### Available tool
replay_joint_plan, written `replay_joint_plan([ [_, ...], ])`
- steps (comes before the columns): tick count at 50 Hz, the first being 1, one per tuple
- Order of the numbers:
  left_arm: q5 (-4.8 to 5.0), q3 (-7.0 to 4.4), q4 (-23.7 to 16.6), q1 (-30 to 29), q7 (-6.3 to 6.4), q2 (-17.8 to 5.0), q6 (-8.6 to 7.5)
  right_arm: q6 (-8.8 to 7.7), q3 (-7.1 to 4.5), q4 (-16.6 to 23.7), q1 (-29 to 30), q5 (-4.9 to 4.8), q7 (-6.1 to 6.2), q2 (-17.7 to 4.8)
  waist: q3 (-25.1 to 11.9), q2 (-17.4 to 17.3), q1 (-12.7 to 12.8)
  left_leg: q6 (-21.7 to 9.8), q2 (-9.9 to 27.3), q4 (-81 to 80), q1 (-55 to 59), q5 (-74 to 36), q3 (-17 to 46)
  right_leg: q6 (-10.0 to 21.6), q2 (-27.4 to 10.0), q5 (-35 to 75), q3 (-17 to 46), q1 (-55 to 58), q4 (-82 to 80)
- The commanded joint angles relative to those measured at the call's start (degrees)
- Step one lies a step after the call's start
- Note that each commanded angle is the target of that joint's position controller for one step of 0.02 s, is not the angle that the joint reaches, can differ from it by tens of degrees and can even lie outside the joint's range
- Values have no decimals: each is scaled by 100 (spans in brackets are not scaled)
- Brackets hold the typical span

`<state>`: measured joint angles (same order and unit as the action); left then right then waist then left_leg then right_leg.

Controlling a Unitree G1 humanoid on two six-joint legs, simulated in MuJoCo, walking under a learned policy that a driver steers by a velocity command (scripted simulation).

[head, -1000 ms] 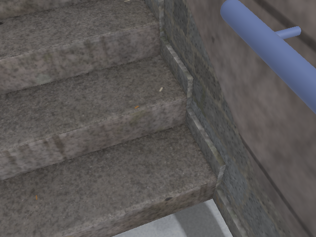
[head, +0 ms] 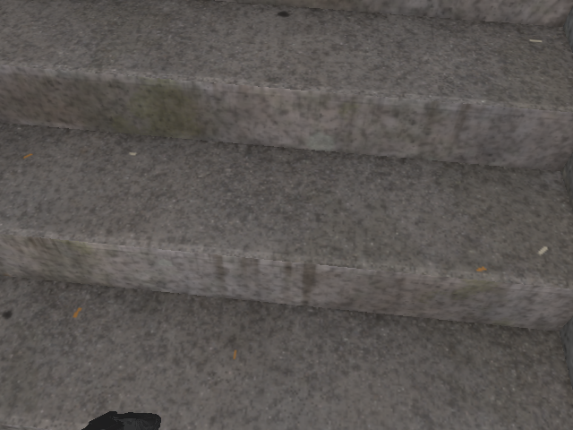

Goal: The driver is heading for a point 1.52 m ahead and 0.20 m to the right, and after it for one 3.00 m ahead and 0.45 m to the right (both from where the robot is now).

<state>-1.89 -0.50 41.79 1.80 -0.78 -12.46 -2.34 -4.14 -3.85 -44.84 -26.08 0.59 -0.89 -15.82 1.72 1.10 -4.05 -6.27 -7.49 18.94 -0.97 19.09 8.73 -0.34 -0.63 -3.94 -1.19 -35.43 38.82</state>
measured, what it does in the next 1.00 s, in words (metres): climbs: right foot, then left foot 0.17 m higher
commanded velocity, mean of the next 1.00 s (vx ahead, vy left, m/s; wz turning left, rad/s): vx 0.50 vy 0.00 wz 0.00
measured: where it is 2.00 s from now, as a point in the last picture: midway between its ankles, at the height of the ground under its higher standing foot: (201, 41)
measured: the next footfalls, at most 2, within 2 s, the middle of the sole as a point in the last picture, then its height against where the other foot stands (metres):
right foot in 0.08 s outside the picture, level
left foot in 0.60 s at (132, 382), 0.17 m higher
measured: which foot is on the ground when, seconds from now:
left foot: down 0.00-0.06, up 0.08-0.58, down 0.60-1.00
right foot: up 0.00-0.06, down 0.08-0.62, up 0.64-1.00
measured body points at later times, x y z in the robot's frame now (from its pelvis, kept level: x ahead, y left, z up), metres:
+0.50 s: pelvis +0.26 +0.08 +0.00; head +0.31 +0.08 +0.45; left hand +0.10 +0.27 -0.13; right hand +0.56 -0.04 -0.05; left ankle +0.35 +0.22 -0.45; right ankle +0.16 -0.09 -0.74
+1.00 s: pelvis +0.55 +0.23 +0.17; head +0.55 +0.26 +0.62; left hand +0.77 +0.41 +0.07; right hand +0.47 +0.02 +0.03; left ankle +0.48 +0.28 -0.57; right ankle +0.62 +0.12 -0.25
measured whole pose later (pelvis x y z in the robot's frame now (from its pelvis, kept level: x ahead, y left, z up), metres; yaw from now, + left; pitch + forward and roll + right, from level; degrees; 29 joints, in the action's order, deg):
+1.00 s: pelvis +0.55 +0.23 +0.17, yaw -2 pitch +1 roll -1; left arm -0.9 -1.3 40.7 2.1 2.7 -5.2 0.5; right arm -6.5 -0.8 -60.0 -29.9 3.2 -0.3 -7.1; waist -1.8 2.4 -1.4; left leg -3.0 2.6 26.5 -6.0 21.9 -18.3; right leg 9.4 5.1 -10.1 -1.0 -72.6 120.5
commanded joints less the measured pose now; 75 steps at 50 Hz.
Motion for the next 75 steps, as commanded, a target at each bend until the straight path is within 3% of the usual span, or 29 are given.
replay_joint_plan([
  [1,29,-211,-214,470,208,-701,-29,-83,-173,364,411,44,28,-615,-435,-699,516,-302,1260,773,-793,-4942,835,215,359,-161,-131,1763,-28],
  [3,-92,-297,136,1918,273,-728,-156,-25,-201,476,954,-28,46,-717,-921,-456,1352,-97,784,2616,-1456,-5150,683,449,339,126,-82,3549,-912],
  [4,-244,-484,355,3037,323,-1267,-252,-94,-99,766,1305,-91,38,-376,-1527,204,1842,51,213,4766,-2437,-3326,284,865,-928,-266,1128,4791,-1366],
  [5,-243,-486,322,2422,273,-1581,-270,-81,69,752,139,-43,137,356,-1627,1264,699,85,-382,6014,-3654,1424,158,1361,-2458,1066,3484,5023,-1777],
  [6,-45,-558,189,1805,249,-1376,-209,38,14,413,-301,146,206,-179,-1718,965,518,44,81,6742,-3987,944,91,1935,-2600,-2162,4517,4426,-2331],
  [8,89,-330,182,1179,218,-424,-208,100,-30,478,728,343,113,-386,-432,246,503,125,470,7172,-4391,214,-206,1743,-1873,-3717,3281,2931,-2775],
  [11,67,-286,744,1858,203,-284,-381,241,115,545,928,326,32,124,-38,228,371,92,490,8028,-5066,-27,-68,1504,-1414,-2129,1947,2350,-2662],
  [17,81,-275,1404,2405,109,-474,-632,433,341,1369,2310,280,191,523,254,564,314,255,809,9667,-6707,124,-621,1599,-1495,-1526,1185,2099,-3106],
  [24,70,-284,1974,3314,435,-620,-518,237,612,2607,4371,179,127,891,610,228,834,119,1732,8960,-9384,1845,-785,1106,-1700,-1809,960,4429,-3802],
  [27,297,-192,1769,2893,414,-356,-207,355,886,2844,4281,20,-109,1440,-196,233,809,-94,1571,5745,-4584,821,-1581,1157,-1269,755,16,2407,-4853],
  [28,275,-223,1545,2810,293,-660,-212,385,694,2442,3541,-107,-87,1143,-793,167,583,-33,961,5390,-3001,733,-2162,1345,-1100,3472,-126,2284,-4132],
  [30,348,-537,1422,2404,-44,-1857,-484,403,224,1656,638,-21,48,260,-2703,1257,-943,-236,476,4480,-768,175,-1477,937,-1460,8085,-128,3284,-992],
  [31,671,-575,1146,2354,-240,-1623,-678,337,0,1340,141,117,189,-296,-3189,335,-1133,-327,1470,3204,653,1016,804,525,-789,6162,224,1645,1220],
  [32,468,-497,859,2471,-355,-774,-689,289,-251,1016,-107,173,200,-1196,-3601,-1994,-826,-308,3100,1021,893,44,3397,236,388,-632,515,739,3795],
  [34,145,-444,712,2533,-117,129,-457,197,-140,815,1135,238,-9,-781,-2804,-1169,204,-229,3276,623,-661,282,3391,243,133,-139,1389,4,6775],
  [37,-80,-329,247,1658,46,439,-174,95,203,50,1813,164,-24,531,-406,-752,723,-35,2541,829,-2691,1413,1130,493,-146,332,681,-1181,7276],
  [40,56,-125,-75,1242,102,752,3,-186,222,-729,923,113,-84,826,12,-468,786,217,2542,283,-2127,442,162,750,-117,-252,885,-2543,7775],
  [43,99,-212,-13,1008,165,400,73,-301,292,-794,936,161,-26,884,78,-18,783,745,2353,-36,-2059,-1900,-1221,658,173,313,681,-2340,6458],
  [46,65,-139,1,691,366,734,193,-408,262,-1145,189,244,10,535,-190,-445,646,820,2312,42,-853,-2823,-1620,841,551,-54,193,-3700,8323],
  [53,158,164,-1221,-1449,208,758,375,-156,317,-1524,-1070,190,427,400,467,-622,489,806,2154,-1042,-156,-2390,-2160,1002,146,-1338,-441,-4445,6892],
  [55,120,193,-1223,-1594,61,618,472,-173,246,-1481,-1208,94,599,92,259,-453,251,547,2114,-1538,73,-4045,-2524,1064,102,-1904,-1446,-3411,5729],
  [57,286,231,-897,-860,66,723,528,-139,201,-1068,-785,-192,730,-304,-419,-501,630,420,2141,-392,-179,-9269,-2869,1201,654,-2440,-2118,-1014,3849],
  [59,294,12,-380,1060,232,264,547,-114,74,-820,-575,-288,619,-765,-1445,-1744,1368,108,2609,1801,225,-11819,-2591,1468,1104,-3277,-1551,715,3288],
  [60,208,-115,-284,1500,137,-74,418,-102,12,-528,-282,-333,443,-911,-1778,-1524,1539,3,2568,3357,-111,-10610,-2461,1629,1148,-3159,-764,1613,2102],
  [62,121,-603,-354,1021,184,-1102,455,-270,-26,476,1105,63,-40,-469,-1782,497,1402,467,250,8052,-3851,-1053,-1281,2644,-635,-5358,5374,2550,-1739],
  [63,32,-566,-460,571,185,-959,401,-341,47,903,1107,308,-135,86,-1567,42,861,375,560,9223,-4553,-1317,-158,2377,-845,-5872,6076,2151,-2340],
  [66,-76,-313,304,946,231,32,4,-284,302,1370,1208,288,105,805,95,-863,102,236,827,9820,-5323,-1459,-235,1664,-531,-3641,4273,428,-1807],
  [71,110,-321,855,1632,38,-97,-381,141,550,1475,1728,368,295,1113,507,-835,11,282,1269,9314,-6517,-1228,-609,1021,84,-878,2002,462,-1313],
  [75,10,-416,1098,2986,31,-519,-563,135,629,1891,2987,386,364,1337,-202,472,780,189,1146,11429,-8671,-384,-993,1408,-382,322,2746,2691,-1468],
])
